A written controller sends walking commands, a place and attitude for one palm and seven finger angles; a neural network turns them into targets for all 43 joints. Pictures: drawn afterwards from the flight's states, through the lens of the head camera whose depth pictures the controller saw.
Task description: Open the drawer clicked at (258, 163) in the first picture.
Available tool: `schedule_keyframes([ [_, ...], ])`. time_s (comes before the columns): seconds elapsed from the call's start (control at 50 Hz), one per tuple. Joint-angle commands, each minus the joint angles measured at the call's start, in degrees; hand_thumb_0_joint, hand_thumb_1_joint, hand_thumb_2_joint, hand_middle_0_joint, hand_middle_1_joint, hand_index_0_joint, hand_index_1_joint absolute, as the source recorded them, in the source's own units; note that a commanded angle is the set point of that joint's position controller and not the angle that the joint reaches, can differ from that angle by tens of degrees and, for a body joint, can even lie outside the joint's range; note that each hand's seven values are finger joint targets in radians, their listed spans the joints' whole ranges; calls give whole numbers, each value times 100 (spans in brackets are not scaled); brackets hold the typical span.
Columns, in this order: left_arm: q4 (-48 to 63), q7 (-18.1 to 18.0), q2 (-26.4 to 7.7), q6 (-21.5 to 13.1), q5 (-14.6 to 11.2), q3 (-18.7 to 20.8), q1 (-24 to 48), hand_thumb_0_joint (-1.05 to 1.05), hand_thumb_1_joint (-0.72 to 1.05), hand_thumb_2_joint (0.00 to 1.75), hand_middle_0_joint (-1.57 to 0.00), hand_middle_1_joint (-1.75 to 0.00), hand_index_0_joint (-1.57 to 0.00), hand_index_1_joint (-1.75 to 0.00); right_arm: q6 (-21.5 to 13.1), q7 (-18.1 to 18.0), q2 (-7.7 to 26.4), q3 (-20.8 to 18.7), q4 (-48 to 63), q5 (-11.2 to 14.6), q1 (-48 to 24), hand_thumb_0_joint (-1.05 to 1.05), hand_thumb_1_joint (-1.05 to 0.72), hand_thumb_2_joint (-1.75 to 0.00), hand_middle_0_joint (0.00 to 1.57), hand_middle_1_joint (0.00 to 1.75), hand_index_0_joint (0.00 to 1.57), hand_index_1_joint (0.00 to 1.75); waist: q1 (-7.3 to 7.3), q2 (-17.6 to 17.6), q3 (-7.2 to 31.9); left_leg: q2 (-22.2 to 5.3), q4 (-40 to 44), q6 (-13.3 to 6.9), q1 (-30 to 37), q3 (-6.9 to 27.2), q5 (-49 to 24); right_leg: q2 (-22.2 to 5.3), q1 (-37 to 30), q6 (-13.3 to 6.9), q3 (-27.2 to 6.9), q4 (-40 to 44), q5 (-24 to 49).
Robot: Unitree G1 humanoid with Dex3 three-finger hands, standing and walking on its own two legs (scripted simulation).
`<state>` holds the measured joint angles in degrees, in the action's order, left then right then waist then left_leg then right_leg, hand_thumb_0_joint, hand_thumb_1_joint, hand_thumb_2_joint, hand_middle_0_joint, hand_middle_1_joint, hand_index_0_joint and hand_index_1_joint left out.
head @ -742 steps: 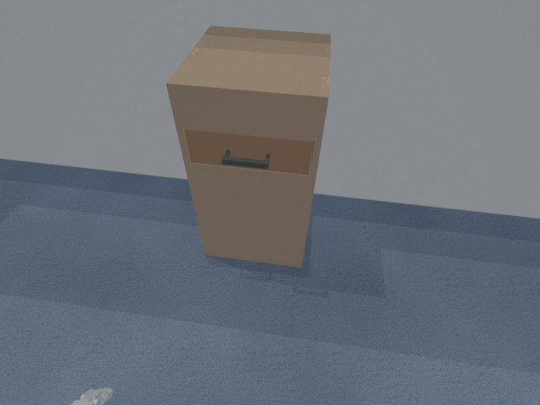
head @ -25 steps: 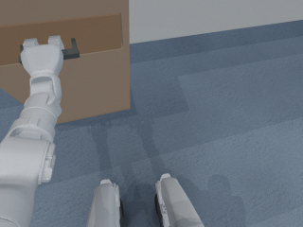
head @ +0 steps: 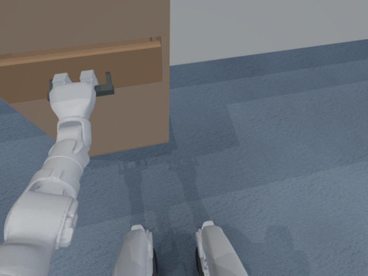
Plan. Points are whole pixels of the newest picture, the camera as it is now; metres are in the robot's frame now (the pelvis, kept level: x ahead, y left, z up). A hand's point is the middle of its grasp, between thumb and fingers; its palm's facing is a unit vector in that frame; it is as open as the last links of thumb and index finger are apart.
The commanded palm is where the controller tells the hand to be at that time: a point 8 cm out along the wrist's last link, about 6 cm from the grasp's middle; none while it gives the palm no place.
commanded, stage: pull the drawer open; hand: left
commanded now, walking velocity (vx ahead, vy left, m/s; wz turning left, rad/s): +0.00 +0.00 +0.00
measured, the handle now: (81, 86) +0.54 +0.21 -0.02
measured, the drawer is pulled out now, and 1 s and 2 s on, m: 0.03 0.08 0.11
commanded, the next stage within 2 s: none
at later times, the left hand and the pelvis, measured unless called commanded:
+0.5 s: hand (84, 124) +0.46 +0.20 -0.05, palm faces -0.02 -0.01 -1.00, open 5.3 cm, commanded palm +0.42 +0.18 -0.01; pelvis +0.00 +0.00 +0.01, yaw +1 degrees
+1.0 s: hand (85, 132) +0.44 +0.20 -0.05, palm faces -0.03 -0.02 -1.00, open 5.4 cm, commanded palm +0.40 +0.18 -0.01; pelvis +0.00 -0.01 +0.01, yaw +1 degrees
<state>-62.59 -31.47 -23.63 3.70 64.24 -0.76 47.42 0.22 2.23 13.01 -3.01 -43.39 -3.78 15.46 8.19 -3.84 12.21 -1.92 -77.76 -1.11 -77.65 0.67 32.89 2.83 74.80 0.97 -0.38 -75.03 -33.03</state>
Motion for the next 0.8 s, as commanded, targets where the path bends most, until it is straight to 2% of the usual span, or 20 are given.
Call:
schedule_keyframes([
  [0.0,831,-240,-513,37,28,-41,1414,0,90,90,-40,-135,-40,-135,-45,-31,952,-336,175,-4,1107,0,-90,-90,20,30,20,30,77,-393,3133,44,743,6,3069,159,-3311,62,-1319,-258,352,796,2804],
  [0.04,777,-245,-579,38,2,45,1410,0,90,90,-40,-135,-40,-135,-38,-30,956,-340,139,-9,1104,0,-90,-90,20,30,20,30,102,-221,3081,57,747,-10,3014,133,-3205,62,-1417,-251,324,818,2848],
  [0.06,780,-261,-665,26,27,111,1283,0,90,90,-40,-135,-40,-135,-35,-49,961,-327,173,-10,1085,0,-90,-90,20,30,20,30,34,-259,3102,62,775,-9,2997,131,-3233,49,-1462,-254,331,805,2858],
  [0.1,833,-280,-395,19,21,-76,1217,0,90,90,-40,-135,-40,-135,-37,-46,918,-340,190,-15,1039,0,-90,-90,20,30,20,30,57,-267,3062,78,800,-15,3041,100,-3244,53,-1514,-254,324,873,2918],
  [0.14,772,-301,-535,12,27,50,1192,0,90,90,-40,-135,-40,-135,-25,-44,934,-336,162,-19,1026,0,-90,-90,20,30,20,30,28,-223,2990,80,816,-3,2993,107,-3143,59,-1497,-268,314,862,2837],
  [0.18,803,-336,-380,-11,42,-76,1192,0,90,90,-40,-135,-40,-135,-29,-57,915,-337,174,-23,986,0,-90,-90,20,30,20,30,65,-201,2891,86,839,-17,2942,92,-3000,56,-1468,-261,317,909,2740],
  [0.24,834,-377,-626,-34,47,147,1027,0,90,90,-40,-135,-40,-135,-25,-60,926,-331,157,-33,939,0,-90,-90,20,30,20,30,-47,-218,2954,100,851,-5,2929,72,-3047,53,-1608,-278,280,888,2871],
  [0.26,791,-388,-406,-31,52,-18,925,0,90,90,-40,-135,-40,-135,-25,-59,894,-328,200,-22,901,0,-90,-90,20,30,20,30,-25,-173,2891,121,856,-22,2853,36,-2916,55,-1602,-268,282,931,2776],
  [0.32,862,-451,-402,-42,75,-15,980,0,90,90,-40,-135,-40,-135,-41,-65,893,-341,173,-22,871,0,-90,-90,20,30,20,30,-20,-153,2890,118,881,-18,2837,47,-2800,58,-1588,-277,277,946,2686],
  [0.34,853,-461,-452,-35,68,25,988,0,90,90,-40,-135,-40,-135,-34,-55,902,-339,172,-24,845,0,-90,-90,20,30,20,30,-72,-253,2858,121,920,6,2890,70,-2816,57,-1550,-296,286,942,2618],
  [0.38,819,-508,-308,-6,93,-86,993,0,90,90,-40,-135,-40,-135,-32,-60,895,-345,169,-18,824,0,-90,-90,20,30,20,30,-16,-181,2779,112,935,-1,2883,80,-2724,61,-1465,-289,309,967,2502],
  [0.44,853,-541,-194,26,65,-106,917,0,90,90,-40,-135,-40,-135,-45,-45,882,-367,169,-21,796,0,-90,-90,20,30,20,30,-47,-134,2919,115,961,8,3015,88,-2767,67,-1501,-292,316,975,2497],
  [0.52,741,-552,-102,82,58,-225,944,0,90,90,-40,-135,-40,-135,-53,-66,869,-351,160,1,734,0,-90,-90,20,30,20,30,-6,-41,2699,140,1013,-12,2803,62,-2401,60,-1501,-285,296,1059,2261],
  [0.58,707,-548,-165,98,58,-174,915,0,90,90,-40,-135,-40,-135,-59,-85,878,-347,157,6,704,0,-90,-90,20,30,20,30,-34,-3,2693,149,1023,-18,2769,54,-2337,50,-1508,-287,279,1060,2228],
  [0.6,687,-543,-16,106,48,-307,876,0,90,90,-40,-135,-40,-135,-68,-81,856,-333,178,10,672,0,-90,-90,20,30,20,30,-36,-51,2627,168,1044,-19,2748,40,-2295,52,-1501,-290,276,1096,2194],
  [0.62,664,-547,-94,109,57,-219,842,0,90,90,-40,-135,-40,-135,-66,-86,865,-345,164,16,692,0,-90,-90,20,30,20,30,-41,50,2637,159,1044,-21,2766,56,-2310,50,-1510,-292,276,1085,2201],
  [0.64,723,-534,-33,97,42,-261,856,0,90,90,-40,-135,-40,-135,-70,-82,867,-345,167,8,675,0,-90,-90,20,30,20,30,-59,-53,2682,164,1053,-6,2834,65,-2369,49,-1482,-304,294,1063,2209],
  [0.7,764,-533,-26,91,40,-256,707,0,90,90,-40,-135,-40,-135,-55,-91,842,-343,189,16,639,0,-90,-90,20,30,20,30,-99,5,2726,168,1040,-13,2829,33,-2374,45,-1564,-295,273,1078,2275],
  [0.76,789,-519,123,77,22,-343,616,0,90,90,-40,-135,-40,-135,-53,-88,828,-351,198,18,626,0,-90,-90,20,30,20,30,-84,16,2706,167,1050,-17,2885,41,-2451,48,-1548,-297,286,1078,2332],
  [0.78,782,-516,-12,73,30,-215,477,0,90,90,-40,-135,-40,-135,-40,-93,837,-353,205,23,625,0,-90,-90,20,30,20,30,-161,44,2714,170,1054,-10,2863,28,-2436,46,-1597,-304,275,1070,2321],
])
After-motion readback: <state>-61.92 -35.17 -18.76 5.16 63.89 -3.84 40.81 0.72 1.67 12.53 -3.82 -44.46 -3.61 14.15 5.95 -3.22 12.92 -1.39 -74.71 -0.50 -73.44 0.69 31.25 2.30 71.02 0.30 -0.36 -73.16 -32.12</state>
